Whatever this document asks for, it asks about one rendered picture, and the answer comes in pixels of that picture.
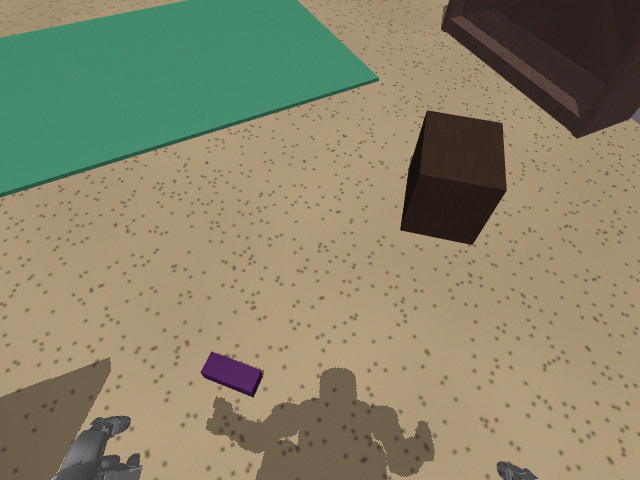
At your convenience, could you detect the left robot hand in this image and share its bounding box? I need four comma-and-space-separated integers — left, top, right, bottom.
60, 416, 143, 480

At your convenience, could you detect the right robot hand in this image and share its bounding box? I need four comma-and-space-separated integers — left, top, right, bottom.
497, 461, 539, 480

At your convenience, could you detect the bookshelf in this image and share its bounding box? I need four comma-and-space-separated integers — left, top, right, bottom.
441, 0, 640, 139

